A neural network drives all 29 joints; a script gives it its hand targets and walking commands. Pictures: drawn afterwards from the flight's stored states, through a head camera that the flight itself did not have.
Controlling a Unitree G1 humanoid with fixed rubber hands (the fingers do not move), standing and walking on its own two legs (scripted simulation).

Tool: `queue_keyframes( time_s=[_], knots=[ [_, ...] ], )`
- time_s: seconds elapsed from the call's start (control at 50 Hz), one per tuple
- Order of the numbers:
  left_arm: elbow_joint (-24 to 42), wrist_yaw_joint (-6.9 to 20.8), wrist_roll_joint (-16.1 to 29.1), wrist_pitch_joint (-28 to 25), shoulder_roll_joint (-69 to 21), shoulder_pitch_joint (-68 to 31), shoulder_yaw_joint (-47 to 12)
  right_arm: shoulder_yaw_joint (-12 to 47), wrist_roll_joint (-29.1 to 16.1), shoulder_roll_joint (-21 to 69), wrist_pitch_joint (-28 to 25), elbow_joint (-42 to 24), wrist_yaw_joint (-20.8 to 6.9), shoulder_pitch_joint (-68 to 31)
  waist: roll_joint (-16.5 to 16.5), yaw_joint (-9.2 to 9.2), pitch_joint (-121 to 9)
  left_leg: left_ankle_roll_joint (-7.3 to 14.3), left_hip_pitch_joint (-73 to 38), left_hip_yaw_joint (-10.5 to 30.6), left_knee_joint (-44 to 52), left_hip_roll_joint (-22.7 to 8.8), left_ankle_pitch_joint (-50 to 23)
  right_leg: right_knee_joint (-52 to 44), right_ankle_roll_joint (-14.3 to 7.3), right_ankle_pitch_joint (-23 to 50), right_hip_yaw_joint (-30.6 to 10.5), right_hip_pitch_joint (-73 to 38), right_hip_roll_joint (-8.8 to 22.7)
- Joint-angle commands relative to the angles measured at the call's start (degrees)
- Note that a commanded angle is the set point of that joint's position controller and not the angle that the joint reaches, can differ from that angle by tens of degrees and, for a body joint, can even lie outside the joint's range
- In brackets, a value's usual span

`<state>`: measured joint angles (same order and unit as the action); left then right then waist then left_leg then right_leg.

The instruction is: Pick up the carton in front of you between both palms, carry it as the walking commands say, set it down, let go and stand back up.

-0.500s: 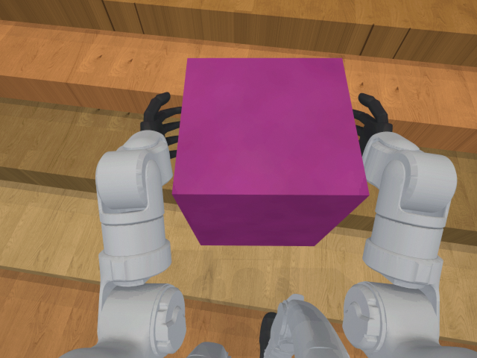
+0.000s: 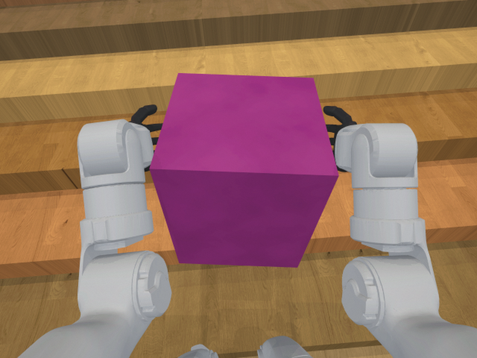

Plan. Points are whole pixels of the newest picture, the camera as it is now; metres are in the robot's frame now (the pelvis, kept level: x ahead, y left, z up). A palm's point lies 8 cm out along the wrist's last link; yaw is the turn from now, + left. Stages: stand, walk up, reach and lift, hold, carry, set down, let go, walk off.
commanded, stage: carry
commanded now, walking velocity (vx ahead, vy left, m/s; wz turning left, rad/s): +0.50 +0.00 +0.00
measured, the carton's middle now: (241, 176) +0.39 -0.05 +0.10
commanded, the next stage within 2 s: none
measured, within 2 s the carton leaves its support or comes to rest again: neither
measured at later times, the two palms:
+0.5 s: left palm (135, 22) +0.65 +0.10 +0.25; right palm out of the picture +0.69 -0.19 +0.26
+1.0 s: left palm out of the picture +0.97 +0.10 +0.37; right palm out of the picture +0.95 -0.19 +0.36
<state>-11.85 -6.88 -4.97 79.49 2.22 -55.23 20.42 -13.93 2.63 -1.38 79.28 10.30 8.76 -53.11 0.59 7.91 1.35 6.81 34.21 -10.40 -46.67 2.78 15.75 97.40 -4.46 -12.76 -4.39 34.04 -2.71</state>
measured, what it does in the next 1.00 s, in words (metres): climbs: right foot 0.13 m higher, then left foot 0.13 m higher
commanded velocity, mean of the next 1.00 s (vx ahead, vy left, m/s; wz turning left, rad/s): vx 0.50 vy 0.00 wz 0.00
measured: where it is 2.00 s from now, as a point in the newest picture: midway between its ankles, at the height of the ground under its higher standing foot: (213, 108)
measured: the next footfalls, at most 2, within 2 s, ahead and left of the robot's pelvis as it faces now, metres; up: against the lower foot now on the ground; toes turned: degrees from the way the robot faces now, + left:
right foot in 0.36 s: +0.42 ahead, -0.18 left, +0.13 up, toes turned -8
left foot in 0.94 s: +0.76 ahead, +0.08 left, +0.25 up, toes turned +7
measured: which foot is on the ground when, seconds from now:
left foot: down 0.00-0.40, up 0.42-0.92, down 0.94-1.00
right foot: up 0.00-0.34, down 0.36-0.96, up 0.98-1.00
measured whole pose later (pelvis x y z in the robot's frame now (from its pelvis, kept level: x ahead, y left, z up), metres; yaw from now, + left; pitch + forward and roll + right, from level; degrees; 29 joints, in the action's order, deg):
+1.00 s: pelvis +0.58 -0.02 +0.21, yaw +0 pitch +3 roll +3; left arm -13.5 -6.1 -3.5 77.8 2.7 -50.5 18.9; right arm -12.5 3.7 -1.2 76.2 16.6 8.1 -52.0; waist 0.8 5.5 -2.5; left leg 8.2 47.3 -11.1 -61.2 -1.1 18.4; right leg 56.0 0.5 -14.6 -2.6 13.1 7.0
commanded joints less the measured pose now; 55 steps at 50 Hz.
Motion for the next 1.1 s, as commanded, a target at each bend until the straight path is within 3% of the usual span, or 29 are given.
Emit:
queue_keyframes(
  time_s=[0.0, 0.06, 0.12, 0.16, 0.22, 0.26, 0.28, 0.32, 0.34, 0.36, 0.38, 0.4, 0.42, 0.46, 0.5, 0.6, 0.64, 0.7, 0.74, 0.8, 0.84, 0.86, 0.9, 0.92, 0.94, 0.96, 0.98, 1.02, 1.08],
  knots=[
    [7.37, 10.56, 16.51, -1.08, -53.09, -42.74, -24.92, 34.74, -35.82, 70.85, -2.36, -13.84, -15.53, -61.54, 0.27, -4.14, -31.17, 7.02, -34.94, 33.02, 21.27, -15.18, -6.6, 2.47, -1.82, -1.74, 0.06, 16.14, 2.73],
    [5.92, 9.04, 14.11, -1.24, -51.28, -39.24, -24.75, 32.86, -35.66, 69.48, -2.38, -13.88, -15.48, -61.32, -0.58, -3.22, -31.26, 7.89, -38.98, 29.51, 22.36, -17.4, -16.8, -5.09, -1.81, -7.52, 5.41, 19.83, 3.03],
    [2.02, 8.82, 12.98, -0.64, -51.44, -35.39, -25.85, 29.96, -32.0, 67.51, -1.87, -7.73, -15.66, -54.09, -7.35, -1.23, -32.38, 11.67, -49.09, 30.46, 24.09, -20.99, -19.73, 8.79, -2.46, -10.7, 6.12, 35.61, 5.26],
    [-0.48, 9.11, 12.97, -0.52, -52.71, -35.17, -26.6, 28.14, -29.81, 66.46, -1.87, -3.95, -16.08, -50.55, -5.74, -0.48, -30.14, 11.4, -56.0, 32.41, 24.06, -22.58, -14.91, 16.33, -2.63, -16.16, 2.52, 47.88, 8.02],
    [-2.96, 9.77, 14.47, -1.08, -55.73, -36.39, -28.3, 27.5, -28.14, 66.48, -2.5, -1.22, -16.98, -50.04, -3.78, -1.51, -22.88, 7.72, -50.82, 26.2, 30.11, -18.71, -5.07, 7.88, -0.51, -15.4, 7.11, 49.91, 9.81],
    [-3.34, 10.26, 16.55, -1.38, -58.77, -37.73, -29.93, 27.09, -27.38, 66.06, -3.02, -0.76, -17.33, -49.61, -6.45, -4.44, -19.37, 6.49, -34.7, 15.46, 39.14, -14.88, -7.9, -12.79, -0.12, -12.74, 11.88, 30.27, 10.28],
    [-2.58, 10.42, 18.24, -1.64, -60.3, -38.55, -31.41, 26.81, -26.82, 65.57, -3.09, -1.61, -17.27, -50.0, -9.31, -6.35, -19.65, 5.46, -24.65, 6.44, 40.56, -12.74, -19.42, -23.4, -1.01, -7.88, 14.4, 14.39, 9.05],
    [0.15, 10.49, 23.43, -2.03, -63.45, -42.58, -34.17, 25.95, -25.34, 64.26, -2.72, -2.45, -16.49, -47.57, -15.77, -9.69, -25.83, 4.14, -26.19, 1.24, 30.67, -13.51, -68.21, -30.29, -3.6, -0.74, 20.55, -1.43, 2.41],
    [1.84, 10.54, 25.88, -2.26, -64.82, -43.14, -35.38, 25.5, -24.52, 62.81, -2.54, -3.32, -15.82, -47.11, -18.59, -13.99, -31.48, 2.07, -31.04, 0.81, 20.69, -14.24, -84.14, -34.42, -3.94, -2.38, 21.95, -7.22, -0.42],
    [3.99, 10.68, 27.98, -2.6, -66.08, -44.54, -36.46, 25.01, -23.47, 61.72, -2.51, -3.97, -15.0, -46.08, -15.94, -18.49, -36.73, -0.19, -32.54, -0.66, 5.36, -12.03, -83.49, -47.77, -3.45, -0.93, 21.63, -17.6, -3.27],
    [6.17, 10.92, 29.68, -3.14, -66.66, -46.48, -37.43, 24.29, -21.87, 59.69, -2.39, -5.14, -14.15, -45.55, -5.54, -19.98, -43.57, -3.39, -23.99, 4.49, -12.41, -8.87, -64.78, -57.29, -6.26, 4.06, 7.61, -33.41, 0.36],
    [8.03, 11.33, 31.41, -3.82, -66.39, -46.06, -38.86, 24.26, -19.52, 59.92, -2.75, -4.95, -13.46, -41.47, 17.13, -15.47, -46.06, -8.22, 0.15, 8.53, -37.74, 3.35, -1.55, -72.36, -14.01, 27.78, -32.71, -47.73, 20.13],
    [10.17, 11.93, 33.98, -4.23, -68.73, -48.53, -39.68, 22.65, -17.28, 56.16, -2.89, -5.19, -12.66, -41.87, 15.56, -15.3, -50.73, -5.94, 1.87, 19.08, -56.41, 5.03, 0.53, -71.38, -18.14, 38.61, -38.73, -49.17, 22.04],
    [17.66, 12.64, 36.3, -5.24, -69.62, -54.28, -41.15, 21.93, -15.64, 55.67, -2.96, -7.09, -11.71, -42.08, 5.46, -14.3, -44.93, -2.8, 10.39, 18.05, -59.1, 1.07, -1.59, -65.01, -14.08, 26.58, -27.51, -46.48, 18.89],
    [22.67, 12.59, 38.16, -5.28, -70.11, -57.66, -41.65, 21.69, -15.15, 53.48, -2.58, -11.36, -10.9, -44.38, 4.72, -13.75, -38.76, -1.22, 16.35, 17.7, -55.56, -1.44, -0.62, -66.81, -9.96, 8.65, -21.87, -44.07, 17.0],
    [22.56, 11.21, 33.98, -3.04, -64.77, -49.78, -40.57, 24.45, -13.42, 50.55, -1.54, -11.43, -9.74, -38.4, -0.59, -14.25, -35.99, -0.73, 23.95, 13.77, -38.81, -5.31, 8.22, -70.37, -10.2, 12.24, -14.72, -49.31, 19.71],
    [17.96, 11.83, 31.96, -2.07, -62.94, -46.58, -40.41, 25.31, -12.47, 50.41, -0.94, -7.6, -10.05, -35.51, 2.62, -14.39, -35.67, -0.72, 23.84, 9.12, -37.54, -5.89, 5.97, -71.7, -11.94, 20.15, -10.35, -48.44, 20.85],
    [10.62, 13.18, 30.05, -1.28, -61.46, -43.51, -38.72, 26.7, -13.84, 52.51, -0.2, -2.69, -11.21, -36.79, 7.03, -17.06, -30.95, -0.5, 46.79, 10.67, -61.64, -7.64, 14.58, -75.8, -16.02, 18.68, -16.43, -58.78, 25.94],
    [7.74, 13.82, 29.81, -1.15, -61.52, -44.97, -37.75, 26.73, -14.88, 54.13, -0.02, 0.14, -11.75, -39.32, 3.23, -18.86, -25.52, -0.76, 63.61, 10.16, -68.96, -7.46, 23.04, -76.01, -14.76, 16.45, -17.01, -68.38, 24.44],
    [5.21, 14.33, 29.53, -1.74, -61.83, -45.39, -35.6, 26.29, -16.03, 56.28, -0.35, 4.03, -11.92, -39.1, 4.1, -14.4, -19.4, -1.17, 53.24, 8.03, -51.38, -10.62, 20.21, -84.73, -8.43, 4.46, -6.8, -54.95, 20.35],
    [3.76, 14.82, 28.94, -2.11, -62.39, -44.84, -33.22, 25.56, -17.11, 57.47, -0.84, 5.19, -11.63, -39.66, 5.69, -11.06, -17.55, -0.45, 16.09, -1.24, -24.12, -8.38, 9.42, -94.53, -6.11, 13.94, 9.36, -25.53, 12.7],
    [2.82, 14.66, 27.51, -1.99, -61.95, -43.54, -32.61, 25.44, -17.64, 59.16, -0.95, 5.86, -11.63, -38.61, 13.76, -8.25, -20.45, 0.74, 2.74, -3.95, -21.67, -4.87, 0.65, -91.71, -5.96, 41.32, 13.24, -21.12, 13.14],
    [2.52, 14.6, 26.21, -2.22, -61.99, -42.27, -31.42, 26.62, -19.96, 62.42, -1.73, 4.11, -11.82, -39.99, 18.95, -1.01, -30.93, 1.54, -10.97, -7.67, -15.54, 1.42, -3.65, -72.27, -3.55, 82.52, 16.22, -28.96, 14.11],
    [3.54, 14.36, 25.84, -2.5, -61.58, -42.68, -31.28, 27.84, -22.08, 63.8, -2.35, 2.2, -12.04, -41.86, 15.5, 3.75, -35.36, -0.1, -22.46, -5.09, 0.32, 2.8, -8.35, -55.03, -0.53, 78.34, 16.4, -28.93, 12.04],
    [3.88, 14.01, 24.63, -2.79, -61.03, -42.64, -30.58, 28.85, -24.66, 65.53, -3.09, -0.25, -12.49, -44.2, 7.38, 3.83, -38.74, 0.1, -35.05, 7.4, 11.93, -0.36, -15.01, -38.22, 2.18, 49.27, 11.24, -19.94, 8.93],
    [3.83, 13.49, 22.54, -3.2, -61.28, -38.92, -29.52, 30.44, -26.52, 66.14, -4.26, -2.42, -12.8, -46.21, -18.99, -2.26, -48.38, 11.48, -50.02, 49.42, 18.31, -22.9, -26.22, -11.11, 7.05, -5.92, 2.66, -0.18, -2.95],
    [4.57, 12.56, 20.34, -3.51, -58.88, -38.48, -28.67, 31.47, -29.15, 69.38, -4.83, -5.08, -13.38, -47.21, -11.57, -1.88, -51.09, 13.43, -44.9, 51.37, 17.5, -20.4, -22.58, 2.39, 4.22, -2.48, -8.53, -0.36, -2.76],
    [7.75, 11.35, 19.91, -3.65, -59.57, -39.23, -29.67, 33.84, -32.2, 69.83, -5.88, -14.03, -13.94, -54.08, -5.92, -4.02, -41.87, 8.52, -39.28, 40.67, 14.99, -17.7, -18.24, 5.31, 1.2, -0.27, -3.01, 8.07, 1.06],
    [13.33, 9.79, 20.17, -3.62, -58.41, -40.66, -32.0, 35.0, -33.58, 70.06, -5.73, -19.19, -14.32, -54.75, -6.21, -4.29, -36.62, 7.4, -37.76, 33.44, 18.52, -16.91, -3.32, 4.55, -1.21, -1.8, -0.87, 16.4, 3.95]
  ],
)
